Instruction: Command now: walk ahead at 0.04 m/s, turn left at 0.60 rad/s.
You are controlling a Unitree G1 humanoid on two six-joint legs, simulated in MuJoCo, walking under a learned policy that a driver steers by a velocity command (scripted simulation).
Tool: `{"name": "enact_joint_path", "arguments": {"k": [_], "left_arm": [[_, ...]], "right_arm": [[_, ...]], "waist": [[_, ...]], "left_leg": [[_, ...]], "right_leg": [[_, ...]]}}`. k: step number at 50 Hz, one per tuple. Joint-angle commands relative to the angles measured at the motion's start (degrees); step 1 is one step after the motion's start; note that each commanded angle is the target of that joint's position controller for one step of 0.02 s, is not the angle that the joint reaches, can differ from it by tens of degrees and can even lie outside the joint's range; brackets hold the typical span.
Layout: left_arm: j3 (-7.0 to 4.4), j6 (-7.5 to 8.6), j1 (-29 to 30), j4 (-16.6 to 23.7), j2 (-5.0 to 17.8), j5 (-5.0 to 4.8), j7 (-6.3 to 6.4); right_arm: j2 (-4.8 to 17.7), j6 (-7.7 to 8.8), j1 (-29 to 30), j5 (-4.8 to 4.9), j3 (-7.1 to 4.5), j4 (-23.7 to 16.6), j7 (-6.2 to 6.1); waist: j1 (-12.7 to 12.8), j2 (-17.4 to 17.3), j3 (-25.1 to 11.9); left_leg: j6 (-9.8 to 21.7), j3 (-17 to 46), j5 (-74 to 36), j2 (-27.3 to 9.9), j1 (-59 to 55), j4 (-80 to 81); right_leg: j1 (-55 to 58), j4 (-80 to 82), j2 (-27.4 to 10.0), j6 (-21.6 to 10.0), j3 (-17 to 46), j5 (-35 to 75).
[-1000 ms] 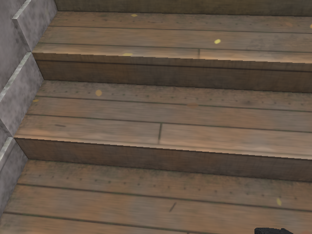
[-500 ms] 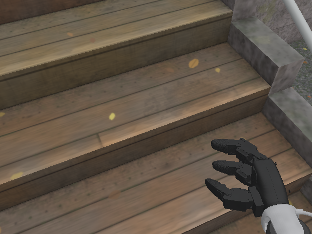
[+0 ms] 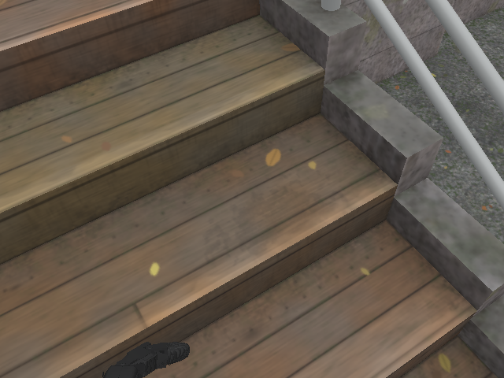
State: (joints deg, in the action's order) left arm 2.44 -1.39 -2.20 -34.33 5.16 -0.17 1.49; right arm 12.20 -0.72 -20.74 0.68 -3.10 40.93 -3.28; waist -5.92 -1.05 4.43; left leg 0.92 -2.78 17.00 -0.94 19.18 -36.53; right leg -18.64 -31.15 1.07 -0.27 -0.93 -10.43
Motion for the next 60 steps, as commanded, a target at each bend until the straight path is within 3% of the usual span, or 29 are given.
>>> {"name": "enact_joint_path", "arguments": {"k": [1, 5, 11, 14, 17, 20, 22, 23, 24, 25, 29, 31, 34, 35, 37, 40, 41, 42, 43, 44, 45, 46, 48, 51, 55, 56, 57, 58, 60], "left_arm": [[-3.95, -0.05, -5.27, 6.22, 9.16, 5.00, 1.54], [-1.88, 1.63, 3.70, 6.72, 6.34, 1.72, 1.97], [-4.34, 1.68, -2.74, 4.72, 12.18, 2.63, 3.95], [-6.29, 1.41, -0.61, 4.14, 16.10, 1.08, 3.33], [-7.55, 1.67, 0.17, 4.10, 18.49, 0.87, 1.03], [-8.05, 0.68, -4.31, -0.21, 18.78, -1.31, -0.21], [-6.54, 0.73, -1.19, -0.84, 12.38, -1.41, -1.08], [-4.90, 1.61, 2.13, 3.39, 5.21, -0.63, -1.06], [-4.96, 4.58, 9.26, 7.52, 6.86, -1.16, -0.73], [-5.37, 7.58, 14.43, 8.69, 7.79, -3.32, -1.16], [-3.56, 10.87, 6.64, 5.40, 4.80, 0.56, -2.94], [-0.57, 10.47, 8.29, 7.45, -0.87, 1.07, -3.87], [2.33, 8.99, 11.53, 12.57, -0.66, 2.39, -3.72], [2.67, 8.47, 16.78, 14.33, 1.79, 2.48, -2.96], [1.77, 8.36, 15.12, 13.78, 3.81, 1.81, -1.46], [-4.67, 7.06, -4.51, 9.13, 16.36, -2.19, -0.72], [-5.29, 5.93, -11.32, 7.39, 18.34, -2.68, -0.85], [-6.54, 4.87, -21.84, 3.12, 21.06, -2.35, -1.33], [-6.09, 4.46, -33.02, -5.40, 22.61, 1.70, -2.88], [-4.63, 4.77, -28.98, -8.61, 16.21, 4.76, -1.67], [-2.47, 5.36, -25.35, -9.31, 6.28, 3.35, -1.38], [-1.25, 5.82, -25.50, -11.84, 2.03, 2.47, -1.52], [-0.35, 5.30, -21.75, -14.92, 0.60, 0.94, -3.16], [-0.69, 4.60, -11.84, -13.41, 6.85, -0.80, -4.02], [-1.49, 5.64, -24.83, -17.78, 10.92, -2.20, -1.39], [-2.55, 4.63, -28.69, -17.50, 12.16, -2.50, -0.23], [-2.03, 5.66, -32.97, -18.68, 11.04, -2.21, 0.47], [-2.58, 6.81, -34.25, -19.48, 13.62, -1.40, 0.44], [-8.24, 7.54, -14.40, -12.79, 29.91, 0.53, 0.32]], "right_arm": [[4.67, 0.21, 0.84, 0.37, -1.89, -4.38, -0.13], [5.42, -2.73, 3.10, 0.05, -2.47, -5.70, -0.85], [3.41, -2.09, 12.02, 0.24, 0.39, -11.41, 2.28], [1.78, -2.99, 13.64, 0.02, 1.82, -12.50, 3.40], [4.82, -3.90, 12.44, -0.21, 0.05, -12.09, 3.52], [5.73, -3.20, 8.05, 0.73, -0.96, -10.82, 4.19], [9.35, -1.52, -3.61, 0.84, -3.32, -4.88, 4.56], [15.46, -0.57, -6.45, -0.28, -4.27, -4.01, 4.81], [19.18, 1.90, -8.23, -0.95, -5.24, -7.09, 5.74], [17.55, 3.44, -8.50, -0.78, -4.95, -5.78, 5.40], [4.03, 2.54, -5.83, -1.17, 0.22, -3.53, 4.39], [3.02, 2.74, -8.53, -0.89, 1.20, -0.29, 4.06], [4.27, 1.82, -6.20, -0.46, 1.73, 3.31, 3.48], [2.58, 1.84, -5.15, 0.09, 2.23, 3.67, 1.82], [3.65, 3.89, -7.74, 1.37, 2.58, 7.20, 0.35], [16.00, 4.94, -4.18, -2.00, 0.55, 9.94, 0.57], [19.65, 4.08, -2.63, -2.56, -1.25, 9.31, 1.14], [17.94, 4.07, 2.03, -3.12, -0.94, 7.05, 1.11], [8.21, 6.53, 12.69, -5.10, 1.77, 0.49, 2.34], [-1.93, 8.63, 9.01, -4.49, 3.44, -5.03, 4.62], [-3.20, 10.79, 9.86, -2.82, 4.24, -7.39, 7.34], [-6.23, 11.50, 16.28, -2.51, 6.04, -12.53, 9.12], [-11.74, 9.57, 14.80, -3.55, 8.71, -14.64, 9.65], [-5.52, 6.95, 14.12, -2.29, 9.14, -15.40, 8.64], [-9.31, 8.45, 34.09, -3.97, 13.31, -25.17, 5.84], [-8.51, 9.25, 41.47, -4.78, 14.33, -28.55, 5.72], [-7.73, 9.88, 41.15, -3.14, 13.33, -28.85, 4.74], [-5.53, 10.49, 31.99, -2.47, 10.27, -28.42, 2.83], [12.76, 8.72, -2.65, 0.48, 0.69, -18.29, 0.71]], "waist": [[8.37, 15.19, -16.56], [3.72, 6.87, -8.54], [5.85, 8.72, -8.84], [5.59, 11.66, -10.12], [5.12, 12.45, -12.56], [3.85, 12.30, -11.07], [-0.46, -1.00, -5.91], [1.49, -18.93, -2.16], [-3.23, -18.33, -7.70], [-3.99, -13.95, -1.78], [3.25, -3.13, 1.37], [3.89, -2.08, 2.90], [6.54, -4.92, 5.30], [6.04, -6.02, 7.02], [7.27, -10.65, -4.47], [22.39, -16.78, -21.71], [23.04, -19.13, -20.22], [26.11, -12.17, -19.06], [24.79, 9.15, -14.94], [12.73, 37.53, -12.47], [9.99, 23.12, -7.07], [9.00, 12.49, -1.79], [0.80, -1.40, 1.25], [-5.55, -4.57, 6.47], [3.10, -0.86, 5.57], [7.33, -2.80, 0.05], [7.46, 0.50, -6.82], [1.40, 9.49, -18.84], [-19.13, 18.64, -34.67]], "left_leg": [[-3.91, 6.22, 22.86, 1.27, 19.48, -42.44], [-8.45, 7.73, 9.02, 0.45, 30.13, -71.06], [-11.52, 4.18, -0.70, -2.95, 28.37, -45.88], [-8.10, -0.14, 5.64, -4.30, 12.82, -27.88], [-4.74, -2.33, 4.87, -4.55, 5.99, -19.56], [1.75, -7.38, 8.62, -0.98, -4.60, -4.31], [7.32, -2.20, 9.97, 1.03, -15.66, 6.65], [13.07, 19.87, -0.06, -8.53, -22.28, 5.63], [22.48, 54.15, 29.31, -18.21, -24.40, 25.97], [23.61, 57.50, 41.04, -21.78, -26.51, 31.89], [17.11, 38.30, 20.77, -11.97, -18.53, 20.48], [16.08, 37.40, 19.56, -11.31, -16.81, 19.70], [12.67, 25.12, 14.28, -5.18, 1.77, 24.21], [14.45, 22.66, 8.26, -5.29, 16.28, 35.15], [14.33, 13.57, -15.31, -5.33, 19.33, 43.96], [12.14, 5.54, -120.23, -8.84, -13.94, 14.49], [12.29, 6.61, -124.64, -12.91, -22.59, 3.50], [12.43, 7.58, -116.95, -13.09, -17.79, -13.04], [13.49, 11.47, -59.18, -3.63, -1.64, -35.89], [9.75, 13.93, -11.68, 10.03, 22.13, -61.29], [11.08, 16.67, -9.57, 7.56, 33.30, -79.73], [11.93, 15.51, -8.39, 6.62, 41.41, -92.69], [11.67, 12.59, -5.49, 3.48, 49.99, -101.92], [5.42, 4.82, -2.59, -1.69, 45.15, -83.86], [-0.19, -2.12, -0.42, -6.62, 47.17, -64.37], [-0.72, -7.70, -0.71, -6.66, 27.81, -46.03], [-1.60, -14.08, -1.68, -1.48, 5.36, -36.64], [-1.68, -12.04, 3.10, 3.16, -14.37, -36.19], [3.12, 9.52, 18.89, -1.41, -24.02, -16.16]], "right_leg": [[15.76, 13.09, -28.36, -17.67, 26.31, 17.45], [8.92, 9.99, -17.82, -12.39, 9.10, 11.93], [14.49, 8.93, -20.01, -13.47, -0.58, 18.83], [6.49, 8.63, -20.80, -11.99, -6.87, 21.04], [6.95, 7.08, -25.82, -9.94, -5.98, 18.62], [2.64, 9.36, -23.77, -5.87, -7.72, -23.38], [-8.10, -14.82, -15.84, -2.05, -14.21, -25.05], [-32.49, -45.37, -10.40, 3.00, -14.24, -29.86], [-45.50, -60.08, -2.57, 4.33, 1.01, -22.25], [-57.37, -68.50, -5.00, 4.21, 5.71, -16.94], [-62.81, -87.81, -4.54, 3.58, 2.93, -5.50], [-71.35, -100.65, -3.98, 1.99, 1.51, -8.11], [-64.17, -85.68, -5.79, 1.30, -2.85, -5.42], [-49.94, -68.87, -5.77, 1.94, -6.91, -2.85], [-14.51, -52.99, -3.69, -0.79, -13.47, 5.16], [-0.59, -48.60, 4.56, -3.72, -15.96, -17.88], [-2.17, -33.57, 4.35, -6.37, -8.23, -24.83], [6.76, -20.79, 2.42, -9.56, 1.35, -20.46], [13.93, -9.34, -0.46, -12.59, 17.98, -14.40], [16.41, 14.42, -11.15, -21.67, 56.58, -13.68], [12.83, 18.21, -15.39, -21.17, 63.21, -29.47], [6.26, 15.99, -14.75, -19.09, 56.88, -32.74], [-3.36, 9.60, -8.95, -13.87, 35.66, -19.84], [-21.82, 15.93, -3.06, -11.58, 18.07, -16.17], [-19.45, 24.25, -2.57, -13.81, 22.78, -19.57], [-22.80, 32.41, -4.21, -15.35, 21.17, -10.39], [-25.00, 30.94, -2.98, -15.14, 18.87, 16.25], [-19.59, 20.32, -3.23, -13.97, 18.77, 57.19], [2.59, -13.30, -5.58, -8.35, 21.83, 84.63]]}}
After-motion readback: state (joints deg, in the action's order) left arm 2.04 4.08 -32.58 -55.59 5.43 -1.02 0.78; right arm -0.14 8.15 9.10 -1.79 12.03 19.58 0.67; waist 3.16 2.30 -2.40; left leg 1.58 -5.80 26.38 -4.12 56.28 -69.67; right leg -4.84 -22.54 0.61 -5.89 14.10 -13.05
